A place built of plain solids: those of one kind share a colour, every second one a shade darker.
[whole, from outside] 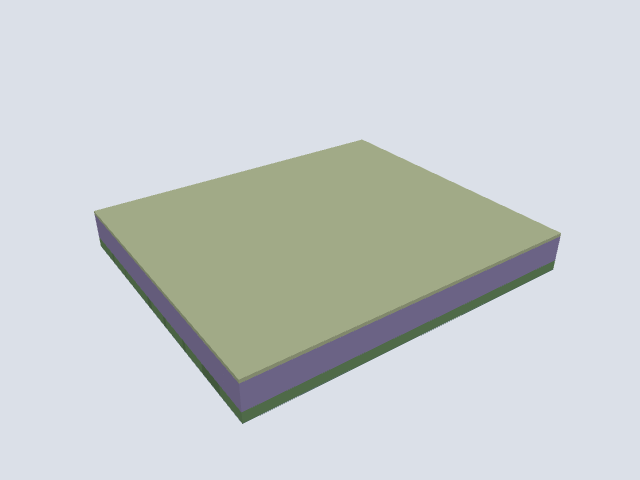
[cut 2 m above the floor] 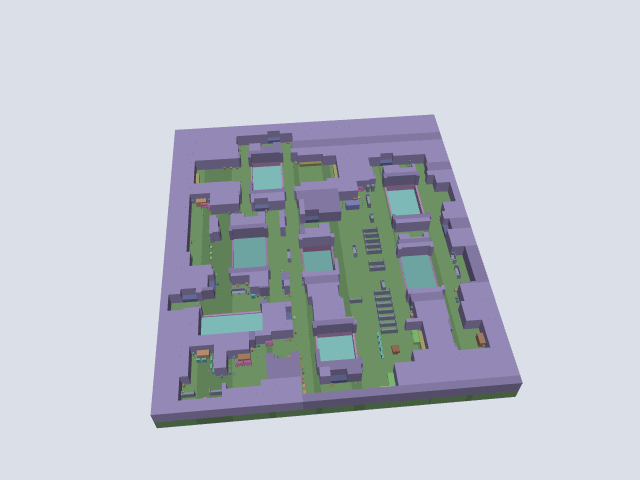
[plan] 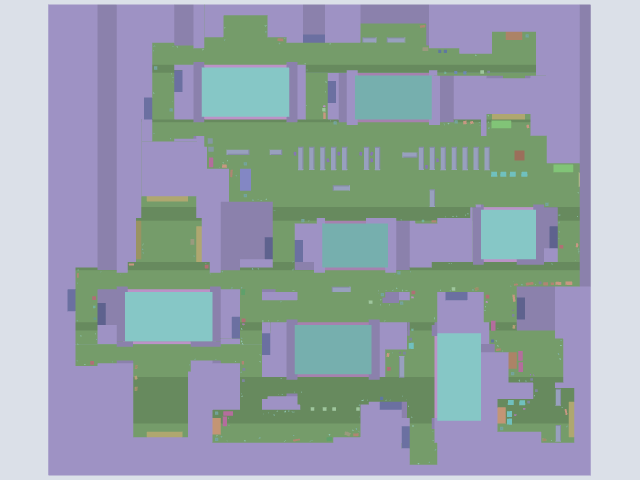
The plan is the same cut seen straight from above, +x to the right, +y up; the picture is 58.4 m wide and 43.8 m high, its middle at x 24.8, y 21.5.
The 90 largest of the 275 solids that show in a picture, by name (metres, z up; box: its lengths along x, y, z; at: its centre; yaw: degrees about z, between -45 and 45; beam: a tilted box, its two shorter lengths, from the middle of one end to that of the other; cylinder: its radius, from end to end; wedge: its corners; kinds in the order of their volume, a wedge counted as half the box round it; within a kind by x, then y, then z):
{
 "wall_rock_1": {"box": [1.75, 28.0, 3.8], "at": [0.88, 29.0, 1.9]},
 "wall_rock_2": {"box": [2.5, 5.0, 3.8], "at": [1.25, 12.5, 1.9]},
 "wall_rock_3": {"box": [0.75, 26.0, 3.8], "at": [2.12, 30.0, 1.9]},
 "wall_rock_4": {"box": [2.0, 24.0, 3.8], "at": [3.5, 31.0, 1.9]},
 "wall_rock_5": {"box": [7.75, 6.5, 3.8], "at": [3.88, 6.75, 1.9]},
 "wall_rock_6": {"box": [1.75, 24.25, 3.8], "at": [5.38, 30.88, 1.9]},
 "wall_rock_7": {"box": [1.0, 24.5, 3.8], "at": [6.75, 30.75, 1.9]},
 "wall_rock_8": {"box": [15.0, 0.5, 3.8], "at": [7.5, 3.25, 1.9]},
 "wall_rock_9": {"box": [0.75, 23.5, 3.8], "at": [7.62, 31.25, 1.9]},
 "wall_rock_10": {"box": [0.5, 19.5, 3.8], "at": [8.25, 33.25, 1.9]},
 "wall_rock_11": {"box": [0.75, 8.5, 3.8], "at": [9.12, 38.75, 1.9]},
 "wall_rock_12": {"box": [2.0, 3.5, 3.8], "at": [10.5, 41.25, 1.9]},
 "wall_rock_13": {"box": [5.0, 5.0, 3.8], "at": [11.0, 28.0, 1.9]},
 "wall_rock_14": {"box": [1.75, 2.5, 3.8], "at": [12.38, 33.75, 1.9]},
 "wall_rock_15": {"box": [1.75, 3.75, 3.8], "at": [12.38, 41.12, 1.9]},
 "wall_rock_16": {"box": [0.5, 7.5, 3.8], "at": [13.75, 27.25, 1.9]},
 "wall_rock_17": {"box": [1.0, 4.0, 3.8], "at": [13.75, 41.0, 1.9]},
 "wall_rock_18": {"box": [2.25, 6.0, 3.8], "at": [13.88, 6.5, 1.9]},
 "wall_rock_19": {"box": [0.75, 8.5, 3.8], "at": [14.38, 23.75, 1.9]},
 "wall_rock_20": {"box": [1.75, 3.0, 3.8], "at": [15.12, 41.5, 1.9]},
 "wall_rock_21": {"box": [1.0, 9.5, 3.8], "at": [15.25, 23.25, 1.9]},
 "wall_rock_22": {"box": [32.25, 0.5, 3.8], "at": [16.12, 2.75, 1.9]},
 "wall_rock_23": {"box": [2.5, 4.25, 3.8], "at": [16.25, 8.13, 1.9]},
 "wall_rock_24": {"box": [1.0, 4.5, 3.8], "at": [16.25, 14.75, 1.9]},
 "wall_rock_25": {"box": [33.0, 1.5, 3.8], "at": [16.5, 1.75, 1.9]},
 "wall_rock_26": {"box": [1.75, 6.25, 3.8], "at": [16.62, 21.88, 1.9]},
 "wall_rock_27": {"box": [4.0, 1.0, 3.8], "at": [18.0, 42.5, 1.9]},
 "wall_rock_28": {"box": [2.25, 5.25, 3.8], "at": [18.62, 22.37, 1.9]},
 "wall_rock_29": {"box": [2.25, 2.0, 3.8], "at": [20.63, 10.0, 1.9]},
 "wall_rock_30": {"box": [1.75, 3.0, 3.8], "at": [20.88, 41.5, 1.9]},
 "wall_rock_31": {"box": [1.5, 3.0, 3.8], "at": [21.0, 12.5, 1.9]},
 "wall_rock_32": {"box": [1.5, 3.5, 3.8], "at": [22.5, 41.25, 1.9]},
 "wall_rock_33": {"box": [2.0, 2.75, 3.8], "at": [24.25, 41.62, 1.9]},
 "wall_rock_34": {"box": [49.5, 1.0, 3.8], "at": [24.75, 0.5, 1.9]},
 "wall_rock_35": {"box": [3.25, 3.5, 3.8], "at": [26.88, 41.25, 1.9]},
 "wall_rock_36": {"box": [3.75, 2.5, 3.8], "at": [30.38, 4.75, 1.9]},
 "wall_rock_37": {"box": [6.0, 1.75, 3.8], "at": [31.5, 42.12, 1.9]},
 "wall_rock_38": {"box": [2.0, 2.5, 3.8], "at": [31.75, 12.75, 1.9]},
 "wall_rock_39": {"box": [1.25, 4.5, 3.8], "at": [32.38, 21.0, 1.9]},
 "wall_rock_40": {"box": [2.0, 4.0, 3.8], "at": [34.0, 21.0, 1.9]},
 "wall_rock_41": {"box": [2.75, 4.0, 3.8], "at": [36.12, 41.0, 1.9]},
 "wall_rock_42": {"box": [1.25, 4.25, 3.8], "at": [36.38, 34.38, 1.9]},
 "wall_rock_43": {"box": [3.75, 3.5, 3.8], "at": [36.88, 21.25, 1.9]},
 "wall_rock_44": {"box": [4.0, 3.0, 3.8], "at": [37.5, 14.5, 1.9]},
 "wall_rock_45": {"box": [5.75, 1.0, 3.8], "at": [38.12, 4.5, 1.9]},
 "wall_rock_46": {"box": [2.5, 4.0, 3.8], "at": [38.25, 34.5, 1.9]},
 "wall_rock_47": {"box": [3.0, 4.5, 3.8], "at": [39.0, 40.75, 1.9]},
 "wall_rock_48": {"box": [9.75, 1.0, 3.8], "at": [40.12, 3.5, 1.9]},
 "wall_rock_49": {"box": [1.5, 6.25, 3.8], "at": [40.25, 8.12, 1.9]},
 "wall_rock_50": {"box": [4.0, 3.25, 3.8], "at": [42.0, 34.63, 1.9]},
 "wall_rock_51": {"box": [14.0, 2.0, 3.8], "at": [42.5, 2.0, 1.9]},
 "wall_rock_52": {"box": [4.0, 2.5, 3.8], "at": [42.5, 41.75, 1.9]},
 "wall_rock_53": {"box": [3.25, 1.5, 3.8], "at": [42.62, 7.75, 1.9]},
 "wall_rock_54": {"box": [1.5, 5.5, 3.8], "at": [44.75, 33.75, 1.9]},
 "wall_rock_55": {"box": [2.75, 3.0, 3.8], "at": [44.88, 15.75, 1.9]},
 "wall_rock_56": {"box": [1.0, 6.5, 3.8], "at": [45.0, 39.75, 1.9]},
 "wall_rock_57": {"box": [3.0, 14.5, 3.8], "at": [47.0, 35.75, 1.9]},
 "wall_rock_58": {"box": [1.0, 8.75, 3.8], "at": [47.5, 12.87, 1.9]},
 "wall_rock_59": {"box": [1.5, 14.25, 3.8], "at": [48.75, 10.12, 1.9]},
 "wall_rock_60": {"box": [1.0, 25.75, 3.8], "at": [49.0, 30.12, 1.9]},
 "floor_strip_1": {"box": [6.75, 3.0, 1.5], "at": [3.38, 15.5, -0.75]},
 "floor_strip_2": {"box": [13.75, 4.25, 1.5], "at": [6.88, 34.62, -0.75]},
 "floor_strip_3": {"box": [13.75, 0.75, 1.5], "at": [6.88, 37.12, -0.75]},
 "floor_strip_4": {"box": [22.25, 3.0, 1.5], "at": [11.12, 10.5, -0.75]},
 "floor_strip_5": {"box": [24.75, 0.75, 1.5], "at": [12.38, 19.12, -0.75]},
 "floor_strip_6": {"box": [24.75, 3.75, 1.5], "at": [12.38, 21.38, -0.75]},
 "floor_strip_7": {"box": [35.25, 4.25, 1.5], "at": [17.62, 6.87, -0.75]},
 "floor_strip_8": {"box": [39.25, 1.25, 1.5], "at": [19.62, 23.88, -0.75]},
 "floor_strip_9": {"box": [49.5, 4.75, 1.5], "at": [24.75, 2.38, -0.75]},
 "floor_strip_10": {"box": [49.5, 1.75, 1.5], "at": [24.75, 17.88, -0.75]},
 "floor_strip_11": {"box": [49.5, 7.75, 1.5], "at": [24.75, 28.38, -0.75]},
 "floor_strip_12": {"box": [49.5, 5.5, 1.5], "at": [24.75, 40.25, -0.75]},
 "floor_strip_13": {"box": [5.5, 4.25, 1.5], "at": [25.0, 34.62, -0.75]},
 "floor_strip_14": {"box": [34.25, 3.0, 1.5], "at": [32.38, 15.5, -0.75]},
 "floor_strip_15": {"box": [5.5, 3.0, 1.5], "at": [32.5, 10.5, -0.75]},
 "floor_strip_16": {"box": [8.0, 3.75, 1.5], "at": [35.25, 21.38, -0.75]},
 "floor_strip_17": {"box": [27.25, 0.75, 1.5], "at": [35.88, 37.13, -0.75]},
 "floor_strip_18": {"box": [19.75, 0.75, 1.5], "at": [39.62, 13.63, -0.75]},
 "floor_strip_19": {"box": [18.25, 0.75, 1.5], "at": [40.38, 19.12, -0.75]},
 "floor_strip_20": {"box": [14.25, 4.25, 1.5], "at": [42.38, 34.62, -0.75]},
 "floor_strip_21": {"box": [9.75, 4.25, 1.5], "at": [44.62, 6.88, -0.75]},
 "floor_strip_22": {"box": [9.75, 3.0, 1.5], "at": [44.62, 10.5, -0.75]},
 "floor_strip_23": {"box": [9.75, 1.25, 1.5], "at": [44.62, 12.62, -0.75]},
 "floor_strip_24": {"box": [4.75, 3.75, 1.5], "at": [47.12, 21.38, -0.75]},
 "ceil_rock_1": {"box": [49.5, 43.0, 0.5], "at": [24.75, 21.5, 4.05]},
 "floor_base_1": {"box": [49.5, 43.0, 0.1], "at": [24.75, 21.5, -1.55]},
 "floor_old_1": {"box": [8.0, 4.5, 0.64], "at": [11.0, 14.5, -1.18]},
 "floor_old_2": {"box": [7.0, 4.5, 1.37], "at": [26.0, 11.5, -0.81]},
 "floor_old_3": {"box": [7.0, 4.0, 1.5], "at": [31.5, 34.5, -0.75]},
 "floor_old_4": {"box": [4.0, 8.0, 1.36], "at": [37.5, 9.0, -0.82]}
}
